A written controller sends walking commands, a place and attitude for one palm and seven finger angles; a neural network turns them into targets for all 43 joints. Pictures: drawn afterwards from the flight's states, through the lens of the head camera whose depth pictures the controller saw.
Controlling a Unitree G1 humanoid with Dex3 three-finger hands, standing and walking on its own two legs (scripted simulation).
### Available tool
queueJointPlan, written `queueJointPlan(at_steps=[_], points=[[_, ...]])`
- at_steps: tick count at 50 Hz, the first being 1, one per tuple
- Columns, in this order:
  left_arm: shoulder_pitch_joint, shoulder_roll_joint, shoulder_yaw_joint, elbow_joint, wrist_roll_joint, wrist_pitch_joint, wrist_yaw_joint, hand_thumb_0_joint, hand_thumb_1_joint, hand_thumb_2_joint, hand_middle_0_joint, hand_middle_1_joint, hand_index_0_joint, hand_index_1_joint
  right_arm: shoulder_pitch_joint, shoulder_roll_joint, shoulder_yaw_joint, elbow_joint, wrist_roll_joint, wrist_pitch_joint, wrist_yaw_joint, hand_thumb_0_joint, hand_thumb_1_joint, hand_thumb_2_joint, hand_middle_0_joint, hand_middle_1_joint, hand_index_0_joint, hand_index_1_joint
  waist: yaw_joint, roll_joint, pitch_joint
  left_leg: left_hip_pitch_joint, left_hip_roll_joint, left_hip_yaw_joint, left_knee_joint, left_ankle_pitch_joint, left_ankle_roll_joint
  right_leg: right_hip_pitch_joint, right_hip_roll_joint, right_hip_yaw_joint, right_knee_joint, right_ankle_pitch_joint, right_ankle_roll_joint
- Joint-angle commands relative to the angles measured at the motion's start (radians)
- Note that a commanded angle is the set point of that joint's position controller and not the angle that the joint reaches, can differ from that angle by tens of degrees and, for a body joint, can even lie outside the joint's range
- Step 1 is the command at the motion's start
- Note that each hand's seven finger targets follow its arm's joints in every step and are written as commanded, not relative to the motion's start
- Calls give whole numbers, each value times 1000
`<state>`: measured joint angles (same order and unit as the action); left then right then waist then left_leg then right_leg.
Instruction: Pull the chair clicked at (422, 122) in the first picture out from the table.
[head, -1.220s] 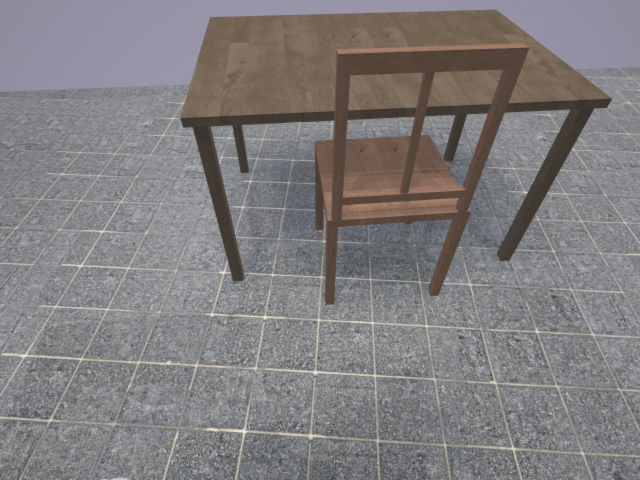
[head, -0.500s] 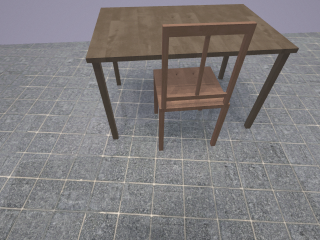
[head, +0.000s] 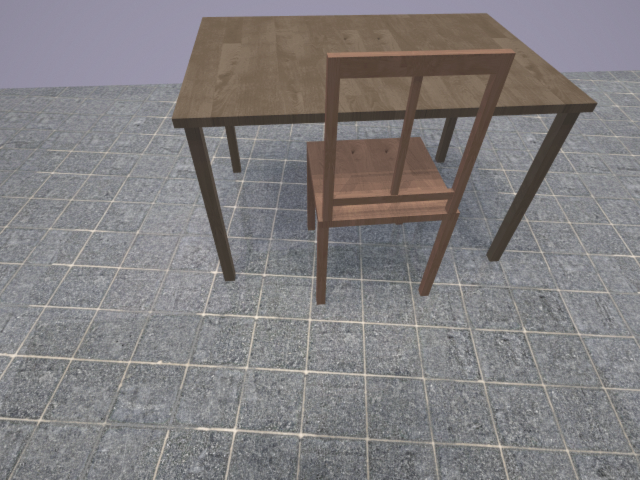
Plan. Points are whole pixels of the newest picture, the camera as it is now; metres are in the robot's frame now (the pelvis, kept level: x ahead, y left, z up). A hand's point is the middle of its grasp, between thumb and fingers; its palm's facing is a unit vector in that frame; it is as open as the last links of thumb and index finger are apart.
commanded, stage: look at it before walking up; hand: left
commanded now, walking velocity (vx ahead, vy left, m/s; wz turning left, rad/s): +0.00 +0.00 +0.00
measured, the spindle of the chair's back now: (404, 141) +0.92 -0.16 -0.07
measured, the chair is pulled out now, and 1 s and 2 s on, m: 0.00 0.00 0.00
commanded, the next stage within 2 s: walk to a spot facing it in 0.22 s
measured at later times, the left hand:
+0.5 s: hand out of the picture +0.06 +0.24 -0.16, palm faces -0.03 -0.95 -0.32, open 7.4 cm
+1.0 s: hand out of the picture +0.05 +0.15 -0.16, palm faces -0.20 -0.95 -0.26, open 7.4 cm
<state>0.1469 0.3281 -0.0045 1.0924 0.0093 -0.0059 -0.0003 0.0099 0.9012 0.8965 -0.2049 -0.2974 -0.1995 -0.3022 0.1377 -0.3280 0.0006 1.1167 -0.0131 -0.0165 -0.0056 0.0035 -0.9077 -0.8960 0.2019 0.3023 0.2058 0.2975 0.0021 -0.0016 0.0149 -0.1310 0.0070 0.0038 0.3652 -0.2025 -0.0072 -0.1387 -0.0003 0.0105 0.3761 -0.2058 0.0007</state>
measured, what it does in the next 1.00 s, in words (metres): lifts its left foot, turning right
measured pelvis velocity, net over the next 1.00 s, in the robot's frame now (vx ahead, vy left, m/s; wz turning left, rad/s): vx -0.02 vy -0.03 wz -0.30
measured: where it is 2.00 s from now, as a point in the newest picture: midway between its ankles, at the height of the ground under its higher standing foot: outside the picture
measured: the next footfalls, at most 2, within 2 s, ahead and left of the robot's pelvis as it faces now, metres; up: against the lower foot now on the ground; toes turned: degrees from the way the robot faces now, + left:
left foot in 1.32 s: +0.06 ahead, +0.11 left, +0.00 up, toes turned -31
right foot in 1.80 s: -0.12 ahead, -0.08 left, +0.00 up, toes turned -54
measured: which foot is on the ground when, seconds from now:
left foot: down 0.00-0.74, up 0.76-1.00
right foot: down 0.00-1.00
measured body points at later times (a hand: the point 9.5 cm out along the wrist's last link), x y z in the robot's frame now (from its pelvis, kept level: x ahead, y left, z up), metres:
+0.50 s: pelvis +0.00 +0.00 +0.00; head +0.01 +0.00 +0.45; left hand +0.06 +0.29 -0.14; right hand +0.08 -0.29 -0.14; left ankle +0.00 +0.12 -0.75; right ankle +0.00 -0.12 -0.75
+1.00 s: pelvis -0.02 -0.03 +0.00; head +0.00 -0.07 +0.44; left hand +0.06 +0.20 -0.14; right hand -0.01 -0.30 -0.16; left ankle +0.00 +0.14 -0.66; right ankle -0.01 -0.10 -0.75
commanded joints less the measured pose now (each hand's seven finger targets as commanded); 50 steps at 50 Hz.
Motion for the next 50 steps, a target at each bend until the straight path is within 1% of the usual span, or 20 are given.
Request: queueJointPlan(at_steps=[1, 5, 18, 22, 24, 28, 30, 32, 33, 35, 36, 37, 38, 39, 40, 41, 42, 44, 47, 50], points=[[-34, 206, 40, -65, 3, -23, 13, 0, 900, 900, -200, -300, -200, -300, -44, -200, -33, -62, 5, -22, -12, 0, -900, -900, 200, 300, 200, 300, 0, 1, -33, 9, 112, -94, -63, 144, 29, -11, -116, 98, -65, 133, -25], [-33, 203, 40, -64, 4, -21, 12, 0, 900, 900, -200, -300, -200, -300, -44, -200, -34, -62, 5, -21, -12, 0, -900, -900, 200, 300, 200, 300, 0, 8, -19, 2, 112, -96, -72, 122, 30, -18, -115, 97, -72, 105, -23], [-32, 214, 45, -65, 3, -20, 10, 0, 900, 900, -200, -300, -200, -300, -46, -213, -36, -60, 5, -25, -16, 0, -900, -900, 200, 300, 200, 300, -1, 7, -43, 38, 120, -82, -63, 164, 27, -9, -111, 107, -63, 172, -27], [28, 110, 36, -71, 2, 16, 14, 0, 900, 900, -200, -300, -200, -300, 31, -99, -26, -67, 3, -4, -25, 0, -900, -900, 200, 300, 200, 300, -6, 5, -45, 45, 132, -28, 0, 193, 10, -64, -99, 122, 23, 255, -16], [45, 110, 43, -90, 5, 26, 12, 0, 900, 900, -200, -300, -200, -300, 46, -106, -39, -90, 4, 6, -29, 0, -900, -900, 200, 300, 200, 300, -6, 8, -38, 46, 149, -19, 20, 179, 17, -108, -83, 122, 70, 245, -15], [64, 93, 57, -136, 10, 43, 2, 0, 900, 900, -200, -300, -200, -300, 35, -131, -66, -143, 0, 17, -32, 0, -900, -900, 200, 300, 200, 300, 0, 85, 5, -2, 221, -45, 6, 102, 56, -201, -26, 94, 209, 132, -5], [82, 67, 63, -156, 11, 51, -3, 0, 900, 900, -200, -300, -200, -300, 29, -136, -77, -166, -1, 15, -30, 0, -900, -900, 200, 300, 200, 300, 7, 152, 14, -34, 302, -76, -29, 146, 115, -231, 0, 37, 374, -116, 10], [98, 42, 69, -172, 11, 54, -6, 0, 900, 900, -200, -300, -200, -300, 11, -128, -84, -186, -3, 11, -29, 0, -900, -900, 200, 300, 200, 300, 18, 199, 10, -45, 351, -64, -19, 248, 161, -233, -25, 6, 461, -271, 17], [121, 36, 73, -177, 10, 53, -9, 0, 900, 900, -200, -300, -200, -300, -2, -122, -86, -199, -5, 12, -29, 0, -900, -900, 200, 300, 200, 300, 29, 190, 7, -71, 351, -31, 19, 261, 154, -196, -42, 7, 431, -265, 12], [211, 31, 84, -162, 15, 46, -12, 0, 900, 900, -200, -300, -200, -300, -33, -113, -91, -213, -4, 19, -26, 0, -900, -900, 200, 300, 200, 300, 78, 102, -11, -160, 295, 53, 182, 159, 87, -58, -40, -12, 261, -80, 8], [247, 89, 98, -159, 24, 30, -6, 0, 900, 900, -200, -300, -200, -300, -14, -67, -86, -222, 2, 29, -22, 0, -900, -900, 200, 300, 200, 300, 89, -132, -5, -251, 175, 134, 424, -46, 4, -16, -133, 159, 41, 69, -24], [242, 187, 112, -175, 27, 17, 10, 0, 900, 900, -200, -300, -200, -300, -1, 10, -68, -262, 5, 33, -16, 0, -900, -900, 200, 300, 200, 300, 64, -390, 5, -441, 33, 118, 664, -392, -50, -16, -360, 547, -99, 274, -121], [258, 170, 112, -179, 13, 24, 20, 0, 900, 900, -200, -300, -200, -300, -29, -21, -76, -265, 4, 40, -22, 0, -900, -900, 200, 300, 200, 300, 81, -270, -12, -404, 48, -11, 743, -379, -30, -52, -364, 514, -108, 253, -180], [219, 138, 113, -186, 12, 22, 28, 0, 900, 900, -200, -300, -200, -300, -31, -24, -80, -256, 3, 45, -21, 0, -900, -900, 200, 300, 200, 300, 59, -271, 16, -420, 63, -28, 779, -318, -25, -81, -311, 488, -124, 202, -153], [174, 108, 109, -198, 10, 21, 25, 0, 900, 900, -200, -300, -200, -300, -33, -24, -82, -243, 4, 40, -20, 0, -900, -900, 200, 300, 200, 300, 41, -171, 43, -439, 70, -43, 809, -254, -30, -89, -278, 465, -100, 183, -158], [147, 90, 103, -209, 6, 17, 21, 0, 900, 900, -200, -300, -200, -300, -14, -19, -83, -231, 1, 37, -18, 0, -900, -900, 200, 300, 200, 300, 24, -125, 31, -436, 78, -44, 808, -193, -38, -71, -240, 402, -75, 222, -153], [148, 76, 102, -215, 4, 12, 19, 0, 900, 900, -200, -300, -200, -300, -3, -10, -82, -224, 0, 37, -17, 0, -900, -900, 200, 300, 200, 300, 20, -88, 5, -423, 78, -36, 798, -162, -45, -58, -226, 375, -68, 244, -155], [170, 69, 104, -211, 3, 7, 20, 0, 900, 900, -200, -300, -200, -300, 18, 3, -83, -214, -2, 38, -17, 0, -900, -900, 200, 300, 200, 300, 21, -83, -52, -416, 71, -30, 770, -126, -57, 3, -194, 334, -50, 282, -139], [212, 63, 109, -204, 2, 7, 19, 0, 900, 900, -200, -300, -200, -300, 1, 10, -82, -222, -3, 42, -24, 0, -900, -900, 200, 300, 200, 300, 34, -83, -71, -453, 60, -42, 757, -119, -68, 58, -184, 358, -49, 304, -121], [228, 61, 112, -203, 5, 11, 18, 0, 900, 900, -200, -300, -200, -300, -21, 11, -80, -238, -4, 43, -28, 0, -900, -900, 200, 300, 200, 300, 44, -95, -71, -452, 55, -48, 725, -128, -73, 60, -178, 387, -50, 286, -130]])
